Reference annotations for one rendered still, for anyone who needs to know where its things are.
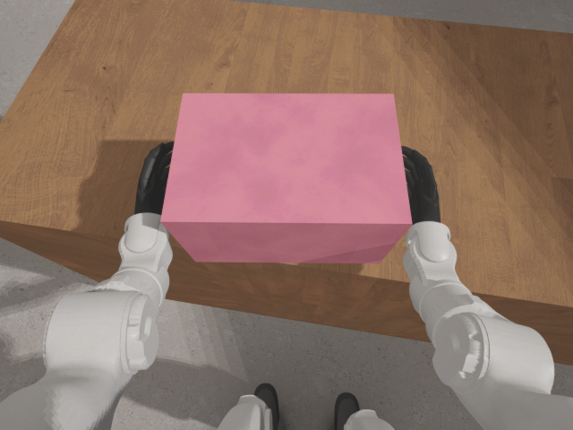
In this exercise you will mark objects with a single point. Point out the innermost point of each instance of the robot left shin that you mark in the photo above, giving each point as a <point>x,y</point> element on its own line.
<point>250,399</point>

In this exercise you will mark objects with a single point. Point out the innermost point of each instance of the right robot upper arm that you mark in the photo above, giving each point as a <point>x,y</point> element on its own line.
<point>502,372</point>

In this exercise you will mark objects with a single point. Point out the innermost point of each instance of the robot right shin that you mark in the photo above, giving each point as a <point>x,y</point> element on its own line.
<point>362,413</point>

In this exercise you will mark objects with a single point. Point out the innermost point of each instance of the right robot hand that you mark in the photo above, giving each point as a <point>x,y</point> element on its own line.
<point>421,186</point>

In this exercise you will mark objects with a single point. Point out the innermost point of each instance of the left robot forearm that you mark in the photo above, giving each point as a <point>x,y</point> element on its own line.
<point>146,255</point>

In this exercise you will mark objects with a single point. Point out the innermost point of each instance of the right robot forearm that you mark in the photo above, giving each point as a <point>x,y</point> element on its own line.
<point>435,289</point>

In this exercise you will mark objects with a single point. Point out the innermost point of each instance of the pedestal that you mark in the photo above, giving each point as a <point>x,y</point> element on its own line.
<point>490,107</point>

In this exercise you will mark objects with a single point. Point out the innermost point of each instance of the robot shin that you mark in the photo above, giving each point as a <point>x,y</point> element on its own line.
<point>250,399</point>
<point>362,413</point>

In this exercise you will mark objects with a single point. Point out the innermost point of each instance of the carton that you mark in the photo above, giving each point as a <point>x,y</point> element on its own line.
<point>287,177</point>

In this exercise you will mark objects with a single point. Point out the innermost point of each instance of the left robot hand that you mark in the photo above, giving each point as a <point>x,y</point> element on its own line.
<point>153,180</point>

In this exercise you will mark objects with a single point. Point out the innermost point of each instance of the left robot upper arm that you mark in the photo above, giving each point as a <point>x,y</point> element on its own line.
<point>96,342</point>

